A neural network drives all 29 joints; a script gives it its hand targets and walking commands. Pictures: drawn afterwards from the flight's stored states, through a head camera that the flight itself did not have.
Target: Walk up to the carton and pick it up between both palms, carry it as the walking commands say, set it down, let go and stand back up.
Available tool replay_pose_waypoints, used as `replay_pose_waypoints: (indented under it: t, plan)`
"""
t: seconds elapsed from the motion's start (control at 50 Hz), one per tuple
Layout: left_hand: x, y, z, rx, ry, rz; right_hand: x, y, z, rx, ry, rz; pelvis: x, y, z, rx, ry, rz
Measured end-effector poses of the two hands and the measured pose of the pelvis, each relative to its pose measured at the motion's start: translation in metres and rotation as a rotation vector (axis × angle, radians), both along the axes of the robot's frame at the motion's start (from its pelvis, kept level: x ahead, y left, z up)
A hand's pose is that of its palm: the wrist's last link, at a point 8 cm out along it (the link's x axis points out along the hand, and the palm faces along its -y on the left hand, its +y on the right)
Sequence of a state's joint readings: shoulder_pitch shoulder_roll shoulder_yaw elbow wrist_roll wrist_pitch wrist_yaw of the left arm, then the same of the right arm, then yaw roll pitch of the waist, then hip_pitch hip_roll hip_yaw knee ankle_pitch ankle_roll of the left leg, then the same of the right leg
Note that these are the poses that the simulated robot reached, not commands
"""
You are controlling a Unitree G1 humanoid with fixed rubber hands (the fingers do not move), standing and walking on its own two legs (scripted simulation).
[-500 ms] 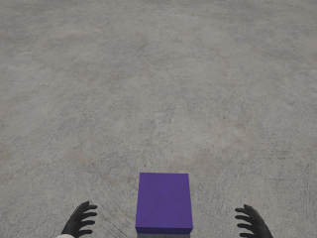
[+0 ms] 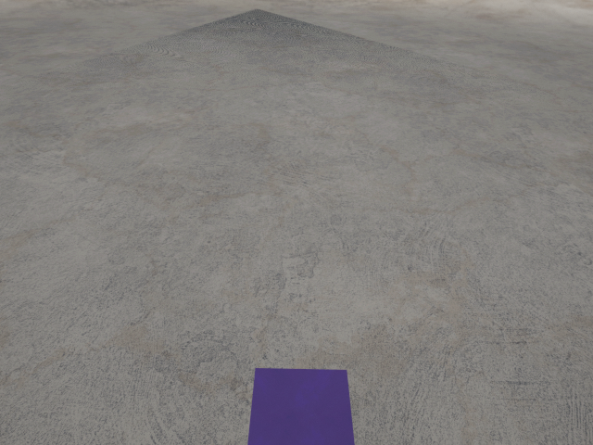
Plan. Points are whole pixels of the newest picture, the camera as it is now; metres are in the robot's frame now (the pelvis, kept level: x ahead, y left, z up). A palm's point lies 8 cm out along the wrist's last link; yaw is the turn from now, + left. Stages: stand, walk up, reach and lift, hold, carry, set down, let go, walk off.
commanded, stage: stand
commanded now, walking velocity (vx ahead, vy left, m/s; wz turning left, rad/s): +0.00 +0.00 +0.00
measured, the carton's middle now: (300, 427) +0.44 +0.00 -0.70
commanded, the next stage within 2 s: none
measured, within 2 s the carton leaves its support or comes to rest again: neither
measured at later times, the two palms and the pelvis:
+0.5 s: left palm out of the picture +0.02 +0.30 -0.12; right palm out of the picture +0.02 -0.30 -0.10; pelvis -0.03 +0.00 +0.00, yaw +0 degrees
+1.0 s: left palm out of the picture +0.02 +0.31 -0.12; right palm out of the picture +0.03 -0.29 -0.11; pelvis -0.04 +0.01 +0.00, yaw +0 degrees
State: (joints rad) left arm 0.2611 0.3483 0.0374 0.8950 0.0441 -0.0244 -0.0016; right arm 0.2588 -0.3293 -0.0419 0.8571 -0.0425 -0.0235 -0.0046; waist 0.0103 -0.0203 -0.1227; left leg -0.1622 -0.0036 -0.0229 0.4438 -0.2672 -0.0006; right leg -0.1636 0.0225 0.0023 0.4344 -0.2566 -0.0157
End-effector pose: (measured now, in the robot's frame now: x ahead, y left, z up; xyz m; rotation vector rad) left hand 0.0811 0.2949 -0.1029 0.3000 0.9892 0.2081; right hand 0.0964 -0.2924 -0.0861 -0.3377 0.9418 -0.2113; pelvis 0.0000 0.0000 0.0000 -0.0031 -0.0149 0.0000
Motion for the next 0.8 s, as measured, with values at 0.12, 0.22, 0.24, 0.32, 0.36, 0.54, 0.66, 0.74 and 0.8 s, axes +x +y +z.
replay_pose_waypoints:
  t: [0.12,0.22,0.24,0.32,0.36,0.54,0.66,0.74,0.8]
  plan:
    - [-0.014,0.000,-0.005,-0.004,0.042,0.005,-0.019,0.002,-0.008,0.013,0.051,-0.011,-0.007,0.001,0.001,0.001,-0.011,-0.001]
    - [-0.027,0.002,-0.007,-0.004,0.080,0.009,-0.035,0.002,-0.013,0.016,0.091,-0.025,-0.013,0.002,0.002,0.000,-0.018,0.000]
    - [-0.029,0.003,-0.007,-0.003,0.086,0.012,-0.039,0.002,-0.013,0.015,0.099,-0.027,-0.015,0.002,0.002,0.000,-0.020,-0.001]
    - [-0.039,0.005,-0.009,0.000,0.111,0.017,-0.050,-0.001,-0.015,0.012,0.124,-0.041,-0.019,0.003,0.002,0.001,-0.026,-0.002]
    - [-0.044,0.006,-0.010,0.000,0.123,0.020,-0.055,-0.001,-0.016,0.011,0.135,-0.046,-0.021,0.003,0.002,0.001,-0.028,-0.002]
    - [-0.061,0.008,-0.014,-0.004,0.171,0.020,-0.075,-0.004,-0.019,0.012,0.180,-0.068,-0.030,0.005,0.003,0.002,-0.033,-0.006]
    - [-0.068,0.008,-0.016,-0.006,0.197,0.020,-0.084,-0.004,-0.020,0.010,0.208,-0.075,-0.034,0.006,0.003,0.001,-0.033,-0.005]
    - [-0.071,0.010,-0.017,-0.006,0.210,0.020,-0.086,-0.003,-0.021,0.013,0.219,-0.075,-0.035,0.006,0.003,0.002,-0.033,-0.006]
    - [-0.072,0.011,-0.017,-0.004,0.218,0.021,-0.084,-0.002,-0.021,0.016,0.221,-0.076,-0.036,0.007,0.003,0.003,-0.034,-0.006]
